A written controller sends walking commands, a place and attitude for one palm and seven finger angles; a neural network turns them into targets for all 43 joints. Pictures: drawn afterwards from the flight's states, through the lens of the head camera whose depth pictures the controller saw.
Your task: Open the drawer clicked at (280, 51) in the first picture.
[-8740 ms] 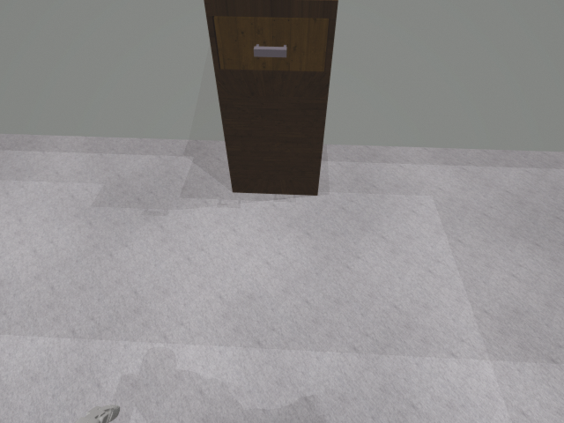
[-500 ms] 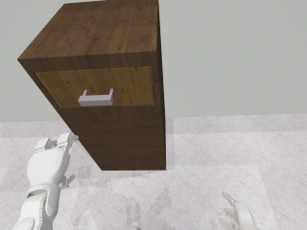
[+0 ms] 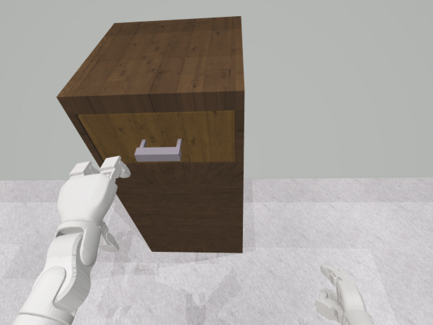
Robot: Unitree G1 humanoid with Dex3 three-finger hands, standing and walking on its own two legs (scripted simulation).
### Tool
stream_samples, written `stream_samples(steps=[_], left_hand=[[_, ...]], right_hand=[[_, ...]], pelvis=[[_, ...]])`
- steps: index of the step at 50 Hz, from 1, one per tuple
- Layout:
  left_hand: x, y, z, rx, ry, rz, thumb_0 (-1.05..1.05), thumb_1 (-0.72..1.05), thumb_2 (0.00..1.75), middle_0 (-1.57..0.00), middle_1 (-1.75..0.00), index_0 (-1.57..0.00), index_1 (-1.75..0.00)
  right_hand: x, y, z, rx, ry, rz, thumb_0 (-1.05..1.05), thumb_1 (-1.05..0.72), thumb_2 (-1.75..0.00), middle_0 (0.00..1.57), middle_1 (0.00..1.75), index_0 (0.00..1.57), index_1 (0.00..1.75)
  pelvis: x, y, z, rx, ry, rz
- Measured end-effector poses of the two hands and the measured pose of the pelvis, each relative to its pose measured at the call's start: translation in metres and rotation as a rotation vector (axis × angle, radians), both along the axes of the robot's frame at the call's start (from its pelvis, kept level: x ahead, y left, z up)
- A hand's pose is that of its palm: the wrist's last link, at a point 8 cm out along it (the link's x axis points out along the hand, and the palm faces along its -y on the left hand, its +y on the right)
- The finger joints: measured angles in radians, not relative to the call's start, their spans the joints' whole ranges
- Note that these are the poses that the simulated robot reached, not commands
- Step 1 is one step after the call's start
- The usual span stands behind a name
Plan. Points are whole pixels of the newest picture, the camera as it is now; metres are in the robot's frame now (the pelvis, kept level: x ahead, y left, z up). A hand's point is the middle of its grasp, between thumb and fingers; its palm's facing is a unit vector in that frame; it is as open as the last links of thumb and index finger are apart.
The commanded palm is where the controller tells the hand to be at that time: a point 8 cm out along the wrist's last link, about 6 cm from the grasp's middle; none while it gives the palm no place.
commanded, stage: raise the hand with hooked fingers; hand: left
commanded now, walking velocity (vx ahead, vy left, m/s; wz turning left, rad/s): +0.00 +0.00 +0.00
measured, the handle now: (160, 148) +0.53 +0.22 -0.01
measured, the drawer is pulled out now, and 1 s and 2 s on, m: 0.00 0.00 0.00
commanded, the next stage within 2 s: move the hooked fingers above the handle in 0.60 s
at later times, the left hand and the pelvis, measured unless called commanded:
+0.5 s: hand (106, 210) +0.27 +0.23 +0.10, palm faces +0.00 -0.10 -0.99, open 13.8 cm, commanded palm +0.26 +0.23 +0.17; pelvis -0.02 -0.01 +0.01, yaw +1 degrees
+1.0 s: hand (117, 194) +0.31 +0.22 +0.10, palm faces +0.03 -0.09 -1.00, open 13.8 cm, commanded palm +0.30 +0.23 +0.16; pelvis -0.01 -0.02 +0.01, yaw +1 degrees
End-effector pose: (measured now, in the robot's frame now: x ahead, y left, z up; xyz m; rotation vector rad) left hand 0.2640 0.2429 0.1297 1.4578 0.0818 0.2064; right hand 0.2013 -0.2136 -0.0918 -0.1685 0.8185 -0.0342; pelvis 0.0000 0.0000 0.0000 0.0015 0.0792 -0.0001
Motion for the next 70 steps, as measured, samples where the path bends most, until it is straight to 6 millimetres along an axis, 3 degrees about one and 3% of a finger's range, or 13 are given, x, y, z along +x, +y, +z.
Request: stream_samples(steps=[6,14,23,27,34,42,47,57,65,70], left_hand=[[0.005,0.001,0.018,0.016,0.015,-0.066,0.0,-0.46,0.32,-0.32,-1.18,-0.32,-1.18],[0.006,0.009,0.042,0.029,-0.007,-0.056,0.0,-0.49,0.31,-0.32,-1.2,-0.32,-1.2],[-0.007,-0.006,0.02,-0.003,0.093,-0.12,0.0,-0.49,0.3,-0.32,-1.2,-0.32,-1.2],[-0.012,-0.014,0.025,0.008,0.037,-0.167,0.0,-0.49,0.3,-0.33,-1.2,-0.32,-1.2],[-0.007,-0.005,0.039,0.023,-0.039,-0.08,0.0,-0.49,0.3,-0.33,-1.2,-0.32,-1.2],[0.001,-0.017,0.022,0.006,0.077,-0.087,0.0,-0.49,0.3,-0.32,-1.2,-0.32,-1.2],[0.012,-0.024,0.017,0.009,0.074,-0.154,0.0,-0.49,0.3,-0.33,-1.2,-0.32,-1.2],[0.052,-0.01,0.018,0.036,0.041,-0.078,0.0,-0.49,0.3,-0.32,-1.2,-0.32,-1.2],[0.081,-0.03,0.001,0.021,0.106,-0.151,0.0,-0.49,0.3,-0.32,-1.2,-0.32,-1.2],[0.096,-0.035,0.005,0.024,0.049,-0.177,0.0,-0.49,0.3,-0.33,-1.2,-0.32,-1.2]], right_hand=[[-0.003,0.012,0.009,0.002,-0.006,0.032,0.01,-0.9,-0.9,0.21,0.3,0.2,0.3],[-0.023,0.003,0.004,-0.01,0.045,0.036,0.01,-0.9,-0.9,0.21,0.3,0.2,0.3],[-0.046,-0.02,-0.001,-0.037,0.09,0.006,0.01,-0.9,-0.9,0.21,0.3,0.2,0.3],[-0.05,-0.027,-0.002,-0.051,0.094,-0.001,0.01,-0.9,-0.9,0.2,0.3,0.2,0.3],[-0.045,-0.03,-0.003,-0.025,0.084,-0.008,0.01,-0.91,-0.9,0.2,0.3,0.2,0.3],[-0.032,-0.029,0.003,-0.02,0.044,0.0,0.01,-0.9,-0.9,0.2,0.3,0.2,0.3],[-0.028,-0.031,0.004,-0.04,0.043,-0.007,0.01,-0.9,-0.9,0.2,0.3,0.2,0.3],[-0.042,-0.04,-0.01,-0.05,0.129,-0.045,0.0,-0.9,-0.9,0.2,0.3,0.2,0.3],[-0.06,-0.048,-0.018,-0.061,0.193,-0.102,0.01,-0.9,-0.9,0.2,0.3,0.2,0.3],[-0.069,-0.051,-0.022,-0.061,0.223,-0.133,0.0,-0.9,-0.9,0.2,0.3,0.2,0.3]], pelvis=[[-0.006,0.0,0.006,-0.003,-0.035,0.005],[-0.014,-0.002,0.011,-0.006,-0.056,0.016],[-0.019,-0.007,0.013,-0.002,-0.063,0.013],[-0.02,-0.011,0.013,-0.003,-0.065,0.016],[-0.021,-0.016,0.013,-0.001,-0.061,0.017],[-0.017,-0.019,0.014,0.004,-0.06,0.018],[-0.014,-0.021,0.013,0.004,-0.052,0.018],[-0.006,-0.019,0.01,0.001,-0.005,0.018],[0.003,-0.015,0.007,0.004,0.024,0.005],[0.008,-0.014,0.005,0.004,0.044,-0.006]])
